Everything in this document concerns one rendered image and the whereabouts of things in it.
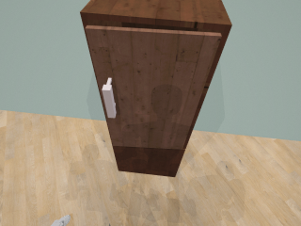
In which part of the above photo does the robot left hand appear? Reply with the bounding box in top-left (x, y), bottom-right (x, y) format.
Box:
top-left (51, 215), bottom-right (71, 226)

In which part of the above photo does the handle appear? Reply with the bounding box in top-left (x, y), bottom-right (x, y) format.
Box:
top-left (102, 77), bottom-right (117, 119)

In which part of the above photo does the cupboard door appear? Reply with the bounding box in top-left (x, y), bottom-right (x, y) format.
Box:
top-left (85, 25), bottom-right (222, 150)

